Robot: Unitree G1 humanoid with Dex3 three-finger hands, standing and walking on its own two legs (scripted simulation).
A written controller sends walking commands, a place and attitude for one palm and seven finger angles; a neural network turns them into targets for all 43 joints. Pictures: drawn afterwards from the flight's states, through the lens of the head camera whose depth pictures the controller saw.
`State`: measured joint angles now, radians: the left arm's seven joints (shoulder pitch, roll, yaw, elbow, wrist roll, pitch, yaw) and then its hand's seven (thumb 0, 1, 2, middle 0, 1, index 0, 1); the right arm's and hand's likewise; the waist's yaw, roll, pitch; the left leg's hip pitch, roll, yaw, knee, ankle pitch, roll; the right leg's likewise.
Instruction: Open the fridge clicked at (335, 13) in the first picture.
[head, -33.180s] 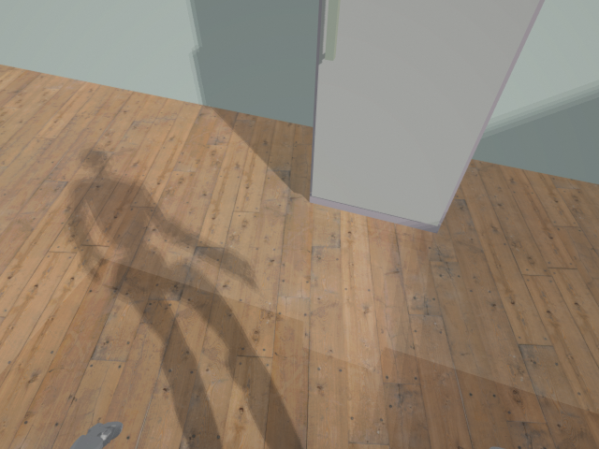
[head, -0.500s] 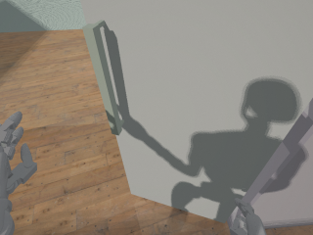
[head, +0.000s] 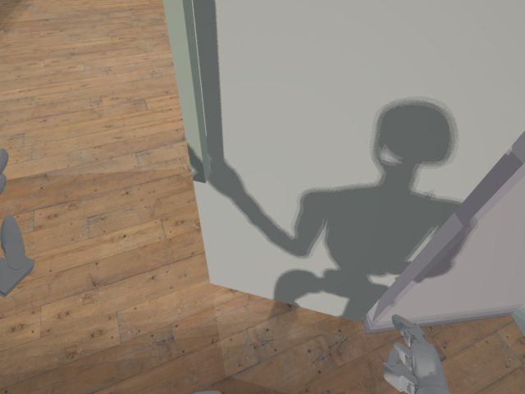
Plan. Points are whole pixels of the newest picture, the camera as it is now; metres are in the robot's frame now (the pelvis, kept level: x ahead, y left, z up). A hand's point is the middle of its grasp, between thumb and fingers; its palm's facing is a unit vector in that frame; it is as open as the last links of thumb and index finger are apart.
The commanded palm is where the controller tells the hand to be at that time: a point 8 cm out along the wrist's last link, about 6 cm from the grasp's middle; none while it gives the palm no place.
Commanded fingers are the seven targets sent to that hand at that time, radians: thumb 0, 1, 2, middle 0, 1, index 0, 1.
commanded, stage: step back with the hand held close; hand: left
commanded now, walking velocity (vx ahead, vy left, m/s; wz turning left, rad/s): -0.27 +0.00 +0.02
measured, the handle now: (196, 95) +0.54 +0.16 +0.16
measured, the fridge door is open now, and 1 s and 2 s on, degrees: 68 68 68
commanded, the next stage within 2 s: stop stepping back and stand still in 0.52 s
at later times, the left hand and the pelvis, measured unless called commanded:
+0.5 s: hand out of the picture +0.08 +0.28 +0.19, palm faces +0.50 -0.74 -0.44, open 7.4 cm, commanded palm +0.00 +0.31 +0.18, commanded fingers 0.00 0.90 0.90 -0.20 -0.30 -0.20 -0.30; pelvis -0.11 +0.00 -0.01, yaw +6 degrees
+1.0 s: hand out of the picture -0.04 +0.30 +0.20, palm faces +0.43 -0.80 -0.43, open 7.4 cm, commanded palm -0.10 +0.34 +0.18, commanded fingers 0.00 0.90 0.90 -0.20 -0.30 -0.20 -0.30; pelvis -0.23 +0.04 +0.02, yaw +2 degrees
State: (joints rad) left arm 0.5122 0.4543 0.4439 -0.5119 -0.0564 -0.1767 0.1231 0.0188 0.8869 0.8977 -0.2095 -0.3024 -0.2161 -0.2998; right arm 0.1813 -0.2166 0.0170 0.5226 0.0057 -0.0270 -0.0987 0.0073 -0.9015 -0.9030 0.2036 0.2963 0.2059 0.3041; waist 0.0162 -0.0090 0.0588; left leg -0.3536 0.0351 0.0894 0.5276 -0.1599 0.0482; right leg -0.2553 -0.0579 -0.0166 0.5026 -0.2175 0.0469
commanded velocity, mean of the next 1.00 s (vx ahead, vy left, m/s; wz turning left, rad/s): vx -0.11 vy -0.04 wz -0.04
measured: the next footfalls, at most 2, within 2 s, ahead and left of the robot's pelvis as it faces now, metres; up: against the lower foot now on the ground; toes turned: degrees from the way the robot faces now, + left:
right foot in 0.52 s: -0.09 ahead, -0.12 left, +0.00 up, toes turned +4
left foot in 0.72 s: -0.08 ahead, +0.13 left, +0.00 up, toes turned +4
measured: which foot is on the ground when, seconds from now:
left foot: down 0.00-0.52, up 0.54-0.70, down 0.72-1.00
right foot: down 0.00-0.34, up 0.36-0.50, down 0.52-0.74, up 0.76-1.00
